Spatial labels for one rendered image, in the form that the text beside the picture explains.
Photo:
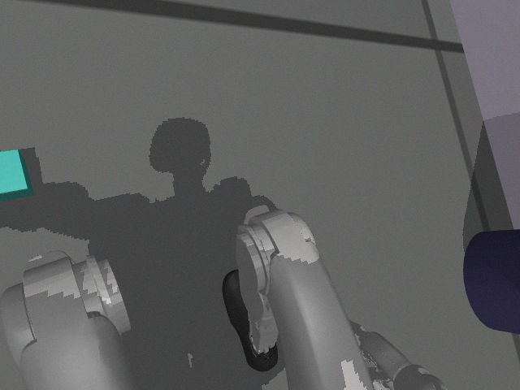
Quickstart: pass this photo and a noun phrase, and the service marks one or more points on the right robot foot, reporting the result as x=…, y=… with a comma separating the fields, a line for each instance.
x=238, y=315

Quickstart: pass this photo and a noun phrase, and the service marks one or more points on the right robot hand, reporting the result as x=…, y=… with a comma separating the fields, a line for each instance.
x=380, y=353

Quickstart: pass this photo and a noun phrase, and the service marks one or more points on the carton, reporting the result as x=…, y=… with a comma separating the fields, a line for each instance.
x=14, y=177

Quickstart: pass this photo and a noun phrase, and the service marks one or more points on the right robot arm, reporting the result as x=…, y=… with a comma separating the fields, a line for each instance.
x=415, y=377

